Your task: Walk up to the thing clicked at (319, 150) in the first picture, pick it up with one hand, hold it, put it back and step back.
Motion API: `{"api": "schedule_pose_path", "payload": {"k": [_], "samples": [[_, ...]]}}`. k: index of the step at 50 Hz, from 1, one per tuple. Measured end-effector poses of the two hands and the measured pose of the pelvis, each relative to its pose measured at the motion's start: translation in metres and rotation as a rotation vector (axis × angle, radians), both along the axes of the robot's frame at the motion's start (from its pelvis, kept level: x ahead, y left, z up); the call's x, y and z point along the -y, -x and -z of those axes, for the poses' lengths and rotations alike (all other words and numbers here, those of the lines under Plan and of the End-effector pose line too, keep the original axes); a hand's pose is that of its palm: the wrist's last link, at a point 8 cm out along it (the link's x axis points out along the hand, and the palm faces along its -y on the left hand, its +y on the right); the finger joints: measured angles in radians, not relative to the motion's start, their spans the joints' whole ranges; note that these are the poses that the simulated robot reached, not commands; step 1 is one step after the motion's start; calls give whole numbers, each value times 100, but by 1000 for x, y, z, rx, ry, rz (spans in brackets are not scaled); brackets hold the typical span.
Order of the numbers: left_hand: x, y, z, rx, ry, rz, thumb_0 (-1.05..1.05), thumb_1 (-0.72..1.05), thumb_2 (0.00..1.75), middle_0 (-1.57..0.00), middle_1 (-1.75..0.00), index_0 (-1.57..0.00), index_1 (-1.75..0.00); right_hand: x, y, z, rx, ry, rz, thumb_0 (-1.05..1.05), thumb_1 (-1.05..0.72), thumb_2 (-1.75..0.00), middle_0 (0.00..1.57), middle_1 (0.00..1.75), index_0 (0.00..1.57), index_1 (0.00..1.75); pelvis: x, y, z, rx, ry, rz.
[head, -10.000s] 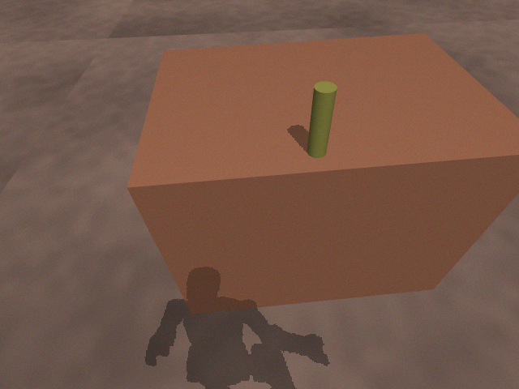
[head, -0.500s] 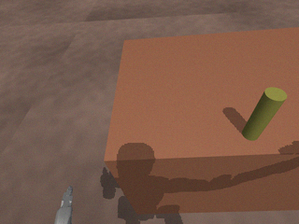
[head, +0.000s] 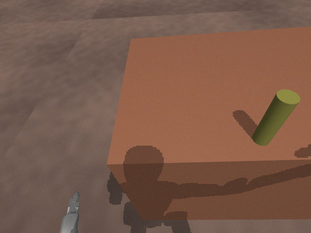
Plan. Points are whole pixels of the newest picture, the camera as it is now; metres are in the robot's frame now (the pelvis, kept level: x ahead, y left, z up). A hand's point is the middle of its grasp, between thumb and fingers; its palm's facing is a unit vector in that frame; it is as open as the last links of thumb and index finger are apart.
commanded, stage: go down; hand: right
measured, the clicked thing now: (272, 120) +0.38 -0.26 +0.07
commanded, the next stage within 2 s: approach in 0.70 s
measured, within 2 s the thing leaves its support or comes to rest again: neither
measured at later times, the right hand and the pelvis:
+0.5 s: hand out of the picture +0.31 -0.44 +0.19, palm faces +0.33 +0.94 +0.01, open 17.6 cm; pelvis +0.00 +0.00 +0.00, yaw +0 degrees
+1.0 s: hand out of the picture +0.33 -0.43 +0.18, palm faces +0.31 +0.95 -0.01, open 17.6 cm; pelvis -0.01 +0.00 +0.00, yaw +0 degrees
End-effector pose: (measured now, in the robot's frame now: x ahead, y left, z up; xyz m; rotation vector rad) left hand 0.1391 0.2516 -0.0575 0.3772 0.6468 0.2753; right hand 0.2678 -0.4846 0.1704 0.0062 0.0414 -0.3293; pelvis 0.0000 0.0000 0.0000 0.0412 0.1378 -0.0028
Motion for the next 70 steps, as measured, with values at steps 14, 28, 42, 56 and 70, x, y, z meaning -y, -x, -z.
{"api": "schedule_pose_path", "payload": {"k": [14,28,42,56,70], "samples": [[-3,3,-5,1,-38,5,-1,-54,6,-5,-5,-6,-5,-3,-9,2,49,-6,1,-2,59,-6,4,6,5,5,0,4,1,0,-6,-1],[-1,7,-1,8,-7,3,-1,-54,6,-5,-5,-6,-5,0,-5,-13,28,-11,3,-2,59,-6,4,6,5,5,-1,4,1,-1,-1,2],[-5,8,-10,17,-40,2,-1,-54,6,-5,-5,-5,-5,0,-13,-5,36,-18,8,-2,58,-7,4,6,5,5,-2,3,1,-4,-4,-1],[-2,3,-5,47,-9,10,-1,-56,6,-6,-5,-5,-6,-35,-44,23,-53,-38,-90,-1,60,-5,4,6,6,5,-1,7,3,-21,-1,1],[-16,32,15,-79,-35,-32,-1,-53,4,-6,-6,-6,-5,-98,-93,134,10,-60,-55,-2,59,-6,4,6,5,5,-7,13,29,-116,-15,-32]]}}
